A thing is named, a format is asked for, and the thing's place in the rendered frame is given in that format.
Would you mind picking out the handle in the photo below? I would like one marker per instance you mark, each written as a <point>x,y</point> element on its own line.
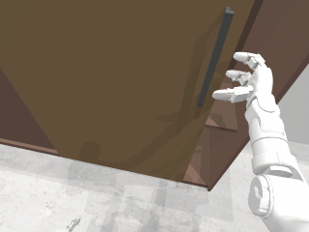
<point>220,40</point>

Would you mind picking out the wardrobe door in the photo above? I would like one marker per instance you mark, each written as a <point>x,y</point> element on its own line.
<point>16,121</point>
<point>116,82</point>

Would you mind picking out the right robot forearm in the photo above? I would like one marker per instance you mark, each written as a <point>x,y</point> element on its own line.
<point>269,143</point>

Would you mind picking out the left robot hand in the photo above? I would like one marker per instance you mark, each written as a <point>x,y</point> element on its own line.
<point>69,224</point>

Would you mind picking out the right robot upper arm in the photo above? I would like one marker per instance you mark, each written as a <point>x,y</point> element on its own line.
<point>282,203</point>

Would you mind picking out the right robot hand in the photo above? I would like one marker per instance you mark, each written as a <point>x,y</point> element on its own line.
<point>261,79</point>

